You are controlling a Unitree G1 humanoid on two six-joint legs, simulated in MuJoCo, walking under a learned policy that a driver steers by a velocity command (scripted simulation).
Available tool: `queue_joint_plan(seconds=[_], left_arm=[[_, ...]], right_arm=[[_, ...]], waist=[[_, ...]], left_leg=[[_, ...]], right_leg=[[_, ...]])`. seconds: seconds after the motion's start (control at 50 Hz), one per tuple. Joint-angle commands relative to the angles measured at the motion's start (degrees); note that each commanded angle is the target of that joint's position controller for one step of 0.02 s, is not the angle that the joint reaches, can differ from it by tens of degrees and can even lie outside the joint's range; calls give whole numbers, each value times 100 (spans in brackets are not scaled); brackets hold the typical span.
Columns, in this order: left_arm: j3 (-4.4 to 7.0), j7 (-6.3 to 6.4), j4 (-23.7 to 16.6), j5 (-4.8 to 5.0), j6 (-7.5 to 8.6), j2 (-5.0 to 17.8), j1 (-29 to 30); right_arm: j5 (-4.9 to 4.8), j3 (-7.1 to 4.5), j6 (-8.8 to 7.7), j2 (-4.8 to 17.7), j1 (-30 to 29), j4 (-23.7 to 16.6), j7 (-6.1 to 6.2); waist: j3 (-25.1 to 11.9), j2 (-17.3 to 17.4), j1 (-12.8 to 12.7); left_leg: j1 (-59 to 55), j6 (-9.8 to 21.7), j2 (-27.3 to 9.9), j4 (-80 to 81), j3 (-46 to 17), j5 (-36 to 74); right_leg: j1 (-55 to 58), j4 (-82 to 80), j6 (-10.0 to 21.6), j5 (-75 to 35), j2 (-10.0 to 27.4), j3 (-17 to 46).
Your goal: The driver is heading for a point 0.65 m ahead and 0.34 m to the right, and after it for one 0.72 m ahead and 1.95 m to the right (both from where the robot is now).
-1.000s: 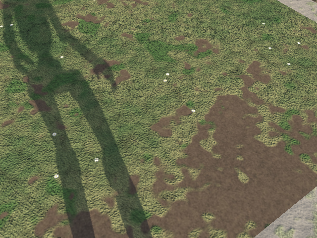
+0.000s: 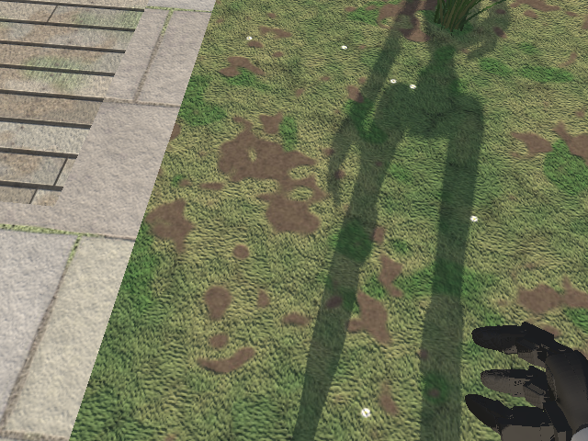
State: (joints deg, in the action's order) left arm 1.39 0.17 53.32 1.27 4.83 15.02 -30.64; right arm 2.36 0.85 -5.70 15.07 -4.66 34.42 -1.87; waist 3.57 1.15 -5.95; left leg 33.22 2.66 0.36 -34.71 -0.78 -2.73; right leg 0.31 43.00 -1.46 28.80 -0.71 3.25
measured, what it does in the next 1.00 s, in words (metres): walks ahead, turning right: right foot, then left foot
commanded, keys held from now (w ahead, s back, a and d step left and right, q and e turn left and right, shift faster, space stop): e+shift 0.64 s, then w+e+shift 0.26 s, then w+shift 0.10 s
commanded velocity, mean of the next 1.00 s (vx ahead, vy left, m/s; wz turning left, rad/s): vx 0.27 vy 0.00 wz -0.82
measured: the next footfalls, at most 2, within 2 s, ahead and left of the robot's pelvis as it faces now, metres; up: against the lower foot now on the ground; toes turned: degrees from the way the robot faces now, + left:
right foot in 0.42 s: +0.26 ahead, -0.15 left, +0.00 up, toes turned -26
left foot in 0.82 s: +0.39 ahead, +0.03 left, +0.00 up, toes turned -51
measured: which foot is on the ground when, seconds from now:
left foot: down 0.00-0.42, up 0.44-0.80, down 0.82-1.00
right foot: up 0.00-0.40, down 0.42-0.82, up 0.84-1.00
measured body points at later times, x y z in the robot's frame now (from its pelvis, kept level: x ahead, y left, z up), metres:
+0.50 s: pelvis +0.18 -0.03 +0.01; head +0.23 -0.07 +0.46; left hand +0.45 +0.17 -0.06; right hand +0.24 -0.36 -0.10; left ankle +0.16 +0.12 -0.65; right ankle +0.22 -0.13 -0.71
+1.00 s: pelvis +0.31 -0.06 +0.03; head +0.33 -0.05 +0.48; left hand +0.65 -0.06 -0.03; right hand +0.09 -0.28 -0.06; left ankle +0.37 +0.06 -0.71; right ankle +0.22 -0.18 -0.61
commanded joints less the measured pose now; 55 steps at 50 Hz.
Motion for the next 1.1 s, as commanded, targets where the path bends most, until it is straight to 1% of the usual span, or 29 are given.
queue_joint_plan(seconds=[0.02,0.04,0.06,0.12,0.16,0.26,0.34,0.4,0.42,0.44,0.46,0.48,0.5,0.52,0.54,0.56,0.6,0.64,0.7,0.76,0.8,0.82,0.84,0.86,0.88,0.9,0.96,1.02,1.1], left_arm=[[195,50,-730,144,41,996,-163],[250,102,-931,190,-38,1027,389],[252,171,-956,130,-127,891,584],[311,198,-1037,99,-479,506,271],[345,216,-1312,72,-610,459,698],[318,-19,-1685,-40,-615,401,1445],[426,-229,-2022,-12,-748,724,1961],[559,-266,-2150,6,-799,898,1832],[657,-201,-2045,-11,-772,1042,1363],[878,-48,-2023,-14,-722,1712,902],[948,-8,-2189,-169,-687,2309,1145],[839,-102,-2368,-225,-543,1923,1220],[774,-132,-2369,-168,-439,1762,1439],[739,-96,-2350,-16,-417,1577,1673],[680,-31,-2410,63,-462,1397,1975],[645,51,-2498,28,-507,1309,2208],[671,143,-2559,-59,-571,1334,2272],[723,201,-2531,-36,-613,1424,2152],[712,213,-2565,49,-628,1459,2119],[662,141,-2549,24,-579,1412,2106],[566,129,-2663,52,-585,1207,2461],[486,131,-2772,39,-578,983,2675],[328,130,-2705,29,-570,399,2320],[302,90,-3089,113,-467,479,2367],[417,-108,-3137,-493,-561,1029,3005],[481,-234,-3079,-515,-598,1157,3092],[385,-509,-2645,-459,-602,871,2300],[313,-501,-2508,-399,-583,787,2383],[253,-551,-2576,-402,-517,821,3259]], right_arm=[[31,-453,187,1229,2253,23,127],[-105,-396,188,929,1825,42,133],[-168,-366,161,755,1610,154,138],[-95,-393,95,553,1024,216,146],[-96,-439,68,577,691,283,204],[-172,-550,205,809,566,434,410],[-349,-676,352,1095,687,526,329],[-478,-749,454,1163,716,545,282],[-494,-747,491,1073,846,596,259],[-366,-739,491,1002,1098,524,238],[-111,-624,464,670,1230,208,214],[-108,-634,438,911,925,226,179],[-275,-651,418,953,607,139,179],[-242,-640,406,876,564,185,239],[-165,-663,418,935,567,206,302],[-150,-673,438,943,590,224,314],[-181,-633,444,768,685,305,299],[-226,-576,444,604,666,337,296],[-334,-571,401,655,681,322,168],[-410,-640,234,778,773,282,83],[-454,-716,119,797,1367,455,84],[-450,-809,99,961,2100,685,120],[-391,-893,96,1265,2578,752,169],[-84,-888,58,1592,2246,603,112],[275,-822,203,1517,1761,433,153],[166,-741,268,1224,1621,389,156],[-16,-642,191,1100,2001,554,199],[-20,-631,53,1066,2504,746,109],[-39,-615,-1,1038,3224,1047,106]], waist=[[-3419,806,1250],[-2411,549,1084],[-1718,211,900],[-1114,527,291],[-753,445,216],[-754,277,385],[-553,280,527],[-586,266,363],[-765,12,144],[-853,-1114,36],[-1372,-2268,527],[-2128,-1221,179],[-1713,-760,262],[-1289,-323,427],[-1045,-282,574],[-1006,-424,714],[-1143,-490,742],[-1275,-492,678],[-1329,-886,562],[-1008,-1237,605],[-798,-1163,1013],[-778,-956,1348],[-1077,159,1285],[-512,1171,946],[66,905,960],[273,514,877],[-45,538,693],[91,513,811],[397,591,1217]], left_leg=[[-5696,1556,-2595,209,-2716,4960],[-4937,1329,-2297,402,-1950,4437],[-4120,1184,-2056,700,-1578,4084],[-2414,1143,-1880,1595,-652,2990],[-1844,1151,-1872,1951,-142,2550],[-2172,950,-1635,1908,949,2091],[-2696,769,-1859,1492,1157,1812],[-2939,418,-1871,530,1363,2310],[-2726,168,-1628,-357,1534,2352],[-1618,-306,-1020,-1951,1642,628],[465,-771,120,-3747,1113,-3674],[658,-679,122,-4214,-347,-3655],[839,-527,22,-4120,-504,-3185],[847,-476,-108,-3710,-562,-2772],[727,-478,-182,-3254,-595,-2435],[345,-500,-171,-2919,-604,-2207],[-32,-635,73,-2273,-529,-1965],[-247,-746,234,-1619,-581,-1835],[-821,-681,312,-817,-528,-1547],[-1446,-542,362,-219,-491,-1821],[-2576,-416,203,658,-452,-1348],[-3614,-267,-139,1237,-551,-1291],[-4405,1,-1407,1551,-1892,-2442],[-3971,570,-2280,2379,-4041,-4346],[-3158,642,-2604,2716,-4062,-5104],[-2845,472,-2279,2633,-3349,-4686],[-2435,193,-1433,2649,-1755,-3338],[-2625,313,-1365,2811,-1287,-3022],[-3324,417,-1428,2991,-638,-2247]], right_leg=[[-3379,3947,-176,709,-66,820],[-3815,3577,-215,343,207,459],[-3899,3442,-310,71,382,244],[-3109,3244,-414,-457,684,77],[-3158,2703,-426,-683,808,-9],[-2776,772,-160,-2500,758,-354],[-2726,5,132,-2131,643,-662],[-2276,-684,483,-1740,320,-995],[-1559,-1198,706,-2268,95,-991],[-513,-1642,1179,-5278,640,348],[755,-1683,2452,-6030,1795,2757],[792,-2149,2558,-4656,2009,3331],[431,-2324,2307,-3951,1914,2916],[8,-2372,1971,-3389,1609,2537],[-439,-2388,1763,-3198,1416,2253],[-848,-2397,1642,-3216,1196,2025],[-1011,-2300,1562,-3606,931,1840],[-1007,-2178,1521,-3633,833,1914],[-1563,-2638,1437,66,695,2413],[-2083,-2671,1353,870,652,2765],[-2921,-2285,1097,1004,456,2699],[-3764,-1657,727,1035,130,2244],[-4407,430,396,888,-478,1206],[-5718,1418,412,162,-401,960],[-5925,2051,362,-535,-154,560],[-5859,2299,317,-983,-68,592],[-4986,2806,163,-1880,-114,541],[-5035,2622,168,-2155,-219,607],[-5204,1379,206,-2081,-179,275]])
